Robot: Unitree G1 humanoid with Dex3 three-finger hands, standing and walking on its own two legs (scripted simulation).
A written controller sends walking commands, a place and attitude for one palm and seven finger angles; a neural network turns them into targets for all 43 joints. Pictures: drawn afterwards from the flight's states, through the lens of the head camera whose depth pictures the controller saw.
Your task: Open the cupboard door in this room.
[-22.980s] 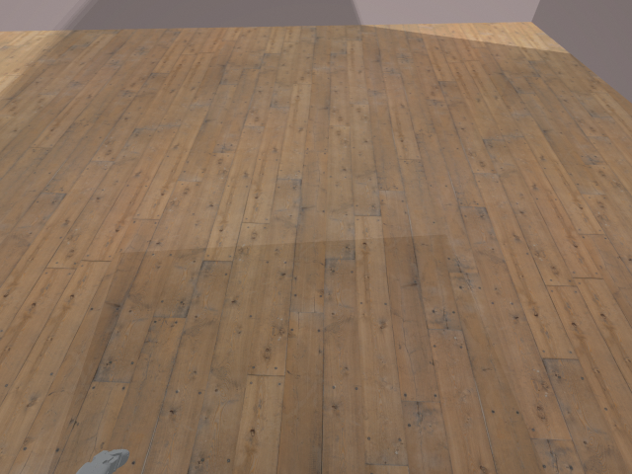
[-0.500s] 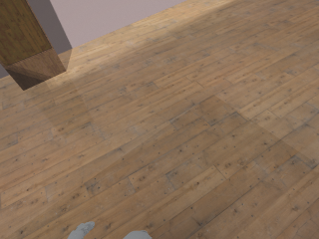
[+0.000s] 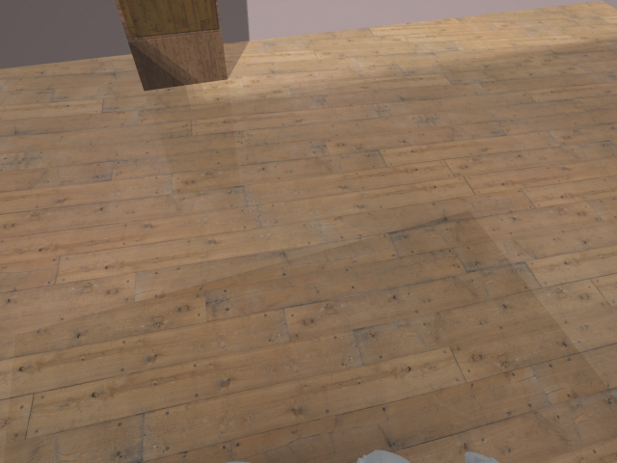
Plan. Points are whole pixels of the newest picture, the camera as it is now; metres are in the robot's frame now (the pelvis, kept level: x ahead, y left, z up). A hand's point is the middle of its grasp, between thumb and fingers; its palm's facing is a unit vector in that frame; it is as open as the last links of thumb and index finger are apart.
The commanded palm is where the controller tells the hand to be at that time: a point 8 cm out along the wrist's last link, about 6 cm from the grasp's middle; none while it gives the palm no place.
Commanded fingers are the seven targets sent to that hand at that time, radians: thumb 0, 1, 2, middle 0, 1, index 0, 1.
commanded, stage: turn or walk to find it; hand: left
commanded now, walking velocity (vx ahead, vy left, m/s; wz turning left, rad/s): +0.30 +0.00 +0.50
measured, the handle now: out of the picture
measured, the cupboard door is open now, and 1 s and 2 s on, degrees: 0 0 0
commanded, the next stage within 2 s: none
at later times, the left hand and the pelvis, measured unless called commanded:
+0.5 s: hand out of the picture +0.10 +0.15 -0.13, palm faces +0.26 -0.93 -0.26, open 7.4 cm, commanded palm none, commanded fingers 0.00 0.90 0.90 -0.20 -0.30 -0.20 -0.30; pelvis +0.07 -0.05 +0.01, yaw +15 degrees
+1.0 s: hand out of the picture +0.07 +0.15 -0.17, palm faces +0.53 -0.84 -0.16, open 7.4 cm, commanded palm none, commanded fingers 0.00 0.90 0.90 -0.20 -0.30 -0.20 -0.30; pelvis +0.23 +0.06 -0.01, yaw +26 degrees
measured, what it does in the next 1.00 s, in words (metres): walks ahead, turning left: right foot, then left foot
